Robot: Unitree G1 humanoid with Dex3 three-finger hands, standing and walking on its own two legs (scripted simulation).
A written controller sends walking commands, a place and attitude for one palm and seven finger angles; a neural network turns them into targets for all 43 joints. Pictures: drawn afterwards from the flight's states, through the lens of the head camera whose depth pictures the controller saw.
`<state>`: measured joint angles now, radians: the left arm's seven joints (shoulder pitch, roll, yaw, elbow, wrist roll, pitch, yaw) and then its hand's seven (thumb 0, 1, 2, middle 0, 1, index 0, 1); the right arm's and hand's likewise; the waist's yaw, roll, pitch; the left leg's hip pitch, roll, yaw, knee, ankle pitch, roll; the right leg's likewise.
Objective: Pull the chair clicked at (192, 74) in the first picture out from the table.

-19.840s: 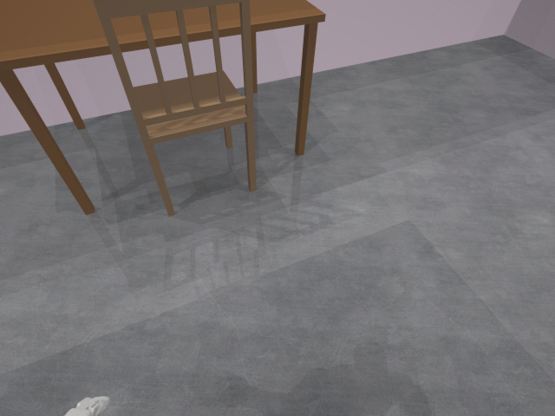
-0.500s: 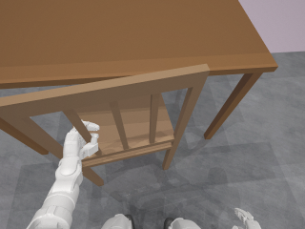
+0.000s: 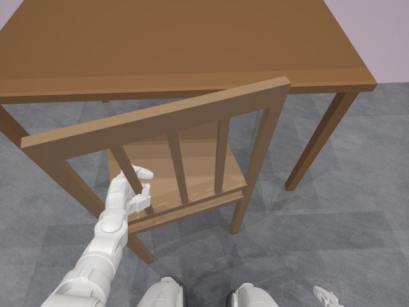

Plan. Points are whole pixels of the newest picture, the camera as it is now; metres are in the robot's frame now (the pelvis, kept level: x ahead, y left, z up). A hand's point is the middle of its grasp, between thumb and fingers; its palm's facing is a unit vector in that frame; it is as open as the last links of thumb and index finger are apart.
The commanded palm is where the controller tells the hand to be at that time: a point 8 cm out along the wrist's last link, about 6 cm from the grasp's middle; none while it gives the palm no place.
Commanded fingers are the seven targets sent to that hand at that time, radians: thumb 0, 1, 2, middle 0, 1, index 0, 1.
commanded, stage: step backward, pulling the chair out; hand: left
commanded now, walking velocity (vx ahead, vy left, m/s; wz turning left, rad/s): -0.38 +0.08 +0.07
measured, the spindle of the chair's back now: (179, 173) +0.40 +0.07 -0.05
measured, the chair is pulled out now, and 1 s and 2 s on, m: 0.12 0.19 0.39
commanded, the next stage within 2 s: none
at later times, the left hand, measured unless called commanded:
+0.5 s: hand (146, 206) +0.32 +0.14 -0.05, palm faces +0.03 -0.98 -0.19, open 5.1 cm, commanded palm +0.29 +0.19 -0.05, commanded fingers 0.00 0.90 0.90 -0.50 -1.45 -0.50 -1.45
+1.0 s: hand (145, 233) +0.26 +0.13 -0.05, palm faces +0.01 -0.98 -0.18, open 5.0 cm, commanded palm +0.22 +0.18 -0.04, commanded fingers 0.00 0.90 0.90 -0.50 -1.45 -0.50 -1.45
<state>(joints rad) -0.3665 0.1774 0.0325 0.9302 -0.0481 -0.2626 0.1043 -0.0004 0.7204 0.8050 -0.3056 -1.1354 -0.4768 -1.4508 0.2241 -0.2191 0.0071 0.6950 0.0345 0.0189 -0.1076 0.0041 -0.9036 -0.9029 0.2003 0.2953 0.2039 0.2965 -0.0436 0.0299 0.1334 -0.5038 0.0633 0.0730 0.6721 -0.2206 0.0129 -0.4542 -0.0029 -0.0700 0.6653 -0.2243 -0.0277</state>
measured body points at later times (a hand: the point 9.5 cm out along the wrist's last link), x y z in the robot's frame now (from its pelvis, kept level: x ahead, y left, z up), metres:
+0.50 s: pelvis -0.03 +0.00 +0.00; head +0.05 +0.00 +0.44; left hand +0.31 +0.19 -0.03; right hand +0.08 -0.25 -0.12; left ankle -0.01 +0.16 -0.70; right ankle +0.06 -0.11 -0.72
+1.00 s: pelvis -0.10 +0.01 +0.01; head -0.01 +0.00 +0.45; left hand +0.25 +0.18 -0.03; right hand +0.01 -0.25 -0.12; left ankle -0.09 +0.16 -0.70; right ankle -0.03 -0.12 -0.72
